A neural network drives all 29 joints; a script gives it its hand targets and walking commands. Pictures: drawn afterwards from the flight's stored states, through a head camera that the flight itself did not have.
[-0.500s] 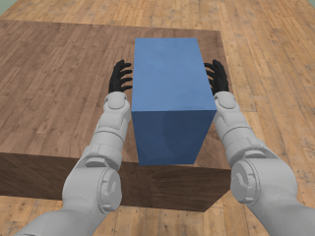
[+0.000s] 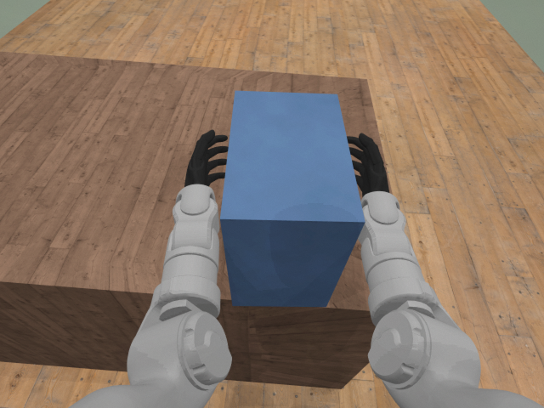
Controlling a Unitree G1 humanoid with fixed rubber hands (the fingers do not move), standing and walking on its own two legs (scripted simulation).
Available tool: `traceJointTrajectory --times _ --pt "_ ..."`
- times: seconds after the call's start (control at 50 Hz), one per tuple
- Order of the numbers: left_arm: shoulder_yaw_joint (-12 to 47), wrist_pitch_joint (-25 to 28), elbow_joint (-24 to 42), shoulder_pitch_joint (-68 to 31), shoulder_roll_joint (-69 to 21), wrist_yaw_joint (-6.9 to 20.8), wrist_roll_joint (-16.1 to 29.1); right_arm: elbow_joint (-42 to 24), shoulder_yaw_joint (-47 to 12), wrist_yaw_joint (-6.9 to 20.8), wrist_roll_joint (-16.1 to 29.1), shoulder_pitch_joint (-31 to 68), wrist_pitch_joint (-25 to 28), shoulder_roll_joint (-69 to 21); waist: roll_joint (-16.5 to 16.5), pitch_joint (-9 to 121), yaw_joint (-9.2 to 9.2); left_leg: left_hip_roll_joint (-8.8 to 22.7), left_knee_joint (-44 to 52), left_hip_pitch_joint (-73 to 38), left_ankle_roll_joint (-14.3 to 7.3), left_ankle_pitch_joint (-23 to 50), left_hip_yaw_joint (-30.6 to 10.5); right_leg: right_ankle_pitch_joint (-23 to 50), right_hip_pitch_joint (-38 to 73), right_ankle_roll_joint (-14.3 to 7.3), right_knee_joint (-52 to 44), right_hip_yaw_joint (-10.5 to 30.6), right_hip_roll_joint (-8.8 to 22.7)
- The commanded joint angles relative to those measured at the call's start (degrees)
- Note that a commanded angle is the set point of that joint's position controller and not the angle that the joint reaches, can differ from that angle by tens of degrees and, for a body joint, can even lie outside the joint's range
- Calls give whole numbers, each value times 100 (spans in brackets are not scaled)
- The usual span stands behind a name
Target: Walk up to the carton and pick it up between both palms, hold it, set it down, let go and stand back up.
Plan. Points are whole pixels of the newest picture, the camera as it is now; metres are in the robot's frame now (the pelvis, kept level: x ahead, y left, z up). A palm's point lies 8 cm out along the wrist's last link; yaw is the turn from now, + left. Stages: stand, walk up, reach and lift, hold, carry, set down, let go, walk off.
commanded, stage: reach and lift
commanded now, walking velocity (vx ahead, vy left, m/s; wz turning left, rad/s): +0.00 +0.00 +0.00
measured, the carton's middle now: (282, 204) +0.42 +0.05 +0.03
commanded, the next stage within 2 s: none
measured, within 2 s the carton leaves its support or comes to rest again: leaves its support in 0.46 s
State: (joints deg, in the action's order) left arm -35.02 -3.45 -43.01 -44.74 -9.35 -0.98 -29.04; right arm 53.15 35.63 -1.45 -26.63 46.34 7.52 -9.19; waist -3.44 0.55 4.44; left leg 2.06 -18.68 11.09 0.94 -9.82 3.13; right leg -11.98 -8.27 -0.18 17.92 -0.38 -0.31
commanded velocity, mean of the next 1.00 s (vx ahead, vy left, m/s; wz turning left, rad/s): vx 0.00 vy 0.00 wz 0.00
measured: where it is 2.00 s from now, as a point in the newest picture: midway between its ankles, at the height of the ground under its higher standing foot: outside the picture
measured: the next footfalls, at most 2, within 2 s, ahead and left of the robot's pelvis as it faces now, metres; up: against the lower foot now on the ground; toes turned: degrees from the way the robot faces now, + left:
none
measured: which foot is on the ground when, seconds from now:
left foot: down 0.00-1.00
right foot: down 0.00-1.00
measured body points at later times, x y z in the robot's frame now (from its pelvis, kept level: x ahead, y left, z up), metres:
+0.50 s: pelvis +0.00 +0.00 +0.00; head +0.02 +0.03 +0.45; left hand +0.40 +0.18 +0.10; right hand +0.42 -0.08 +0.11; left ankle +0.00 +0.13 -0.75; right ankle -0.03 -0.11 -0.75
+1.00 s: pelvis -0.03 +0.00 +0.00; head -0.03 +0.05 +0.45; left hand +0.38 +0.17 +0.12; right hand +0.40 -0.09 +0.13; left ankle +0.00 +0.12 -0.75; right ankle -0.03 -0.11 -0.75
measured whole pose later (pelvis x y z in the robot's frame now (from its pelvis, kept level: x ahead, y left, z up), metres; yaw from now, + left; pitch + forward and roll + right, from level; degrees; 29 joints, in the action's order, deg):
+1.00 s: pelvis -0.03 +0.00 +0.00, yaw +1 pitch +1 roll +0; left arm -29.5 -2.8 -43.7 -46.1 -7.1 -4.2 -26.0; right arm 64.1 33.7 -5.4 -21.8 49.1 18.9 -5.8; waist -7.1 1.1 2.4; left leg 2.7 -16.2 11.5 0.9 -5.8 3.9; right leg -8.5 -8.3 -0.8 15.6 -3.5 -0.1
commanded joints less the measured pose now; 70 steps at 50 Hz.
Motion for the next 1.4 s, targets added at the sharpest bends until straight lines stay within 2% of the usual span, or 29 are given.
traceJointTrajectory --times 0.0,0.12,0.2,0.26,0.32,0.36,0.4,0.42,0.44,0.48,0.54,0.56,0.6,0.62,0.72,0.74,0.8,0.88,0.9,0.98,1.02,1.06,1.08,1.16,1.18,1.22,1.26,1.3,1.38 --pt "1474 -99 -58 -2309 -2142 502 86 188 -1665 575 53 2550 356 -2400 388 1908 98 -205 -207 -983 93 2719 735 2401 931 362 124 -529 -132" --pt "1751 -189 196 -2201 -2313 470 181 166 -1902 552 229 2560 516 -2302 497 2197 55 -152 -329 -1255 129 3043 687 2624 715 267 141 -597 -156" --pt "1710 -46 133 -2275 -2270 530 232 215 -2078 515 206 2621 647 -2437 236 2195 48 -146 -211 -858 17 2785 690 3044 1115 330 225 -533 -69" --pt "1951 307 374 -2582 -2449 508 362 -96 -2214 489 119 2990 1086 -2439 188 2898 101 -91 -185 -703 57 2936 672 3463 1327 288 286 -584 -67" --pt "2007 760 413 -2938 -2432 422 329 101 -2132 477 -98 3112 1546 -2431 170 3161 89 -7 -236 -811 113 3229 665 3688 1412 235 310 -613 -60" --pt "2170 1039 444 -3108 -2581 374 336 160 -2028 419 -282 3199 1882 -2433 215 3538 -56 18 -274 -916 166 3343 652 3938 1434 219 301 -647 -51" --pt "2021 1227 350 -3248 -2501 373 268 410 -1987 383 -382 3203 2018 -2468 131 3402 -8 10 -157 -680 112 3047 679 4010 1627 247 322 -615 18" --pt "1972 1242 97 -3201 -2422 396 216 633 -1868 359 -454 3130 2030 -2442 107 3206 -106 3 -90 -553 91 2754 668 3997 1723 264 310 -582 62" --pt "2011 1342 101 -3257 -2493 411 225 479 -1831 326 -501 3311 2198 -2402 104 3441 -98 -15 -60 -459 101 2666 690 4061 1806 265 317 -595 80" --pt "1924 1381 -146 -3264 -2459 429 92 791 -1667 283 -651 3268 2261 -2344 97 3167 -167 -14 49 -427 96 2390 677 3856 1820 248 248 -611 93" --pt "1915 1560 -159 -3402 -2569 433 34 840 -1630 240 -725 3504 2571 -2245 131 3437 -108 -13 70 -502 131 2431 718 3839 1698 224 194 -668 88" --pt "1782 1489 -466 -3189 -2416 436 -80 1075 -1633 212 -706 3325 2494 -2188 140 3071 -89 -45 91 -403 81 2244 709 3775 1760 221 165 -633 106" --pt "1807 1453 -296 -3350 -2363 430 -71 1346 -1542 195 -638 3204 2405 -2155 236 3008 -160 -39 210 -411 86 1975 701 3317 1689 189 108 -654 104" --pt "1873 1501 -79 -3595 -2399 416 17 1146 -1552 201 -619 3420 2478 -2151 307 3255 -108 -56 224 -410 107 1891 736 3095 1620 173 99 -665 122" --pt "1975 1136 -80 -3723 -2308 349 41 1476 -1388 218 -414 3267 2085 -1945 573 2841 -222 -72 261 -901 160 1496 711 1854 1004 33 -187 -711 86" --pt "2074 1135 189 -3956 -2405 338 157 1229 -1406 251 -389 3523 2072 -1962 547 3144 -219 -58 272 -934 167 1485 715 1661 867 30 -210 -734 66" --pt "2184 919 151 -3983 -2422 294 252 1085 -1369 294 -248 3576 1873 -1853 677 3112 -250 -83 261 -1077 192 1275 710 1333 677 -10 -273 -728 66" --pt "2223 545 278 -4035 -2451 251 318 773 -1486 374 -14 3816 1530 -1814 669 3149 -154 -99 230 -1280 178 1302 707 985 602 -22 -328 -723 27" --pt "2278 410 285 -3983 -2414 256 330 894 -1487 380 52 3658 1376 -1808 655 2959 -260 -93 213 -1387 180 1304 664 988 591 -14 -349 -722 20" --pt "2499 -44 442 -3786 -2502 271 493 549 -1867 416 571 3933 1130 -1648 727 2983 -194 -82 3 -1745 255 1883 588 1186 535 -34 -354 -753 -61" --pt "2473 -225 467 -3668 -2441 301 547 372 -2116 410 768 3954 998 -1641 515 2983 -171 -86 -46 -1780 193 2008 571 1402 658 23 -335 -729 -80" --pt "2564 -342 661 -3597 -2451 383 645 139 -2396 377 981 4012 919 -1702 382 3095 -181 -107 -89 -1713 171 2285 543 2020 1029 103 -202 -701 -96" --pt "2639 -406 691 -3616 -2459 422 679 100 -2474 346 1054 4017 870 -1674 365 3080 -287 -126 -119 -1742 187 2309 528 2248 1147 129 -170 -686 -90" --pt "2604 -822 804 -3366 -2297 634 729 -12 -2815 193 1450 3820 502 -1738 184 2305 -396 -197 42 -1573 71 1917 487 2517 1513 304 -138 -614 -21" --pt "2560 -932 802 -3202 -2254 682 698 -109 -2917 161 1556 3775 429 -1713 213 2203 -341 -225 63 -1512 44 1887 489 2603 1606 313 -135 -582 -4" --pt "2629 -1100 945 -3215 -2240 760 720 -279 -3044 93 1735 3886 357 -1672 255 2120 -406 -228 58 -1533 65 1905 457 2666 1618 338 -107 -603 -22" --pt "2853 -1243 1410 -3293 -2263 785 819 -363 -3206 47 1938 3807 248 -1681 406 2079 -491 -219 -11 -1770 155 2289 404 2721 1544 319 -95 -654 -77" --pt "3173 -1363 1619 -3203 -2430 771 1007 -911 -3505 -12 2159 4086 262 -1674 439 2432 -510 -223 -187 -2011 194 2654 334 2860 1421 281 -133 -679 -129" --pt "3349 -1566 2253 -3432 -2296 796 1052 -715 -3660 -61 2435 3632 -52 -1685 576 2105 -693 -222 -134 -2239 220 2637 262 2452 1279 270 -198 -677 -139"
